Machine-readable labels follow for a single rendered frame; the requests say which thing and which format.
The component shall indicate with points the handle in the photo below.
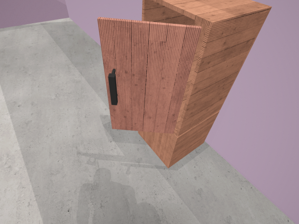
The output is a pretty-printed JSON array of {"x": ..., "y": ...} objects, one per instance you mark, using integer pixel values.
[{"x": 113, "y": 87}]

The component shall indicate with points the cupboard door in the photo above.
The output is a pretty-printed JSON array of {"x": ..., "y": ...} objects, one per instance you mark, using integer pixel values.
[{"x": 152, "y": 62}]

